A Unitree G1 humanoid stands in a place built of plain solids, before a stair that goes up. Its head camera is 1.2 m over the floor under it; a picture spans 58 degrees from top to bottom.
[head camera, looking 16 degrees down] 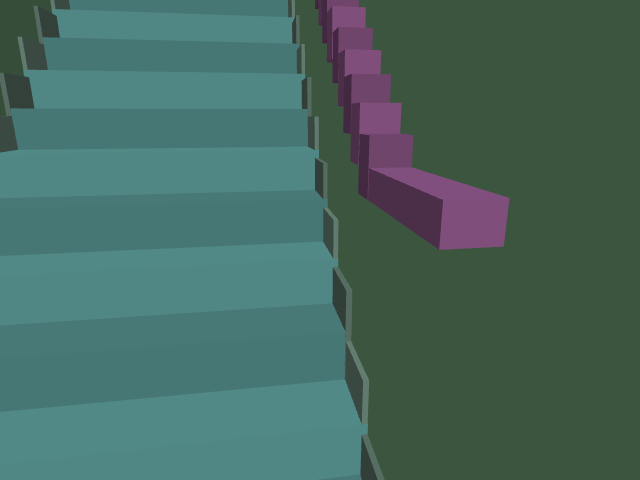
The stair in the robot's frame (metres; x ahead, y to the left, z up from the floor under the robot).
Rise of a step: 0.18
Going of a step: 0.23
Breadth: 1.34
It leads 9 degrees to the left of straight ahead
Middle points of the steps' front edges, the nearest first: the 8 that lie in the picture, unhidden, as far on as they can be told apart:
0.94 0.52 0.35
1.16 0.55 0.53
1.39 0.59 0.70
1.61 0.63 0.88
1.83 0.66 1.06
2.05 0.70 1.23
2.27 0.73 1.41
2.50 0.77 1.58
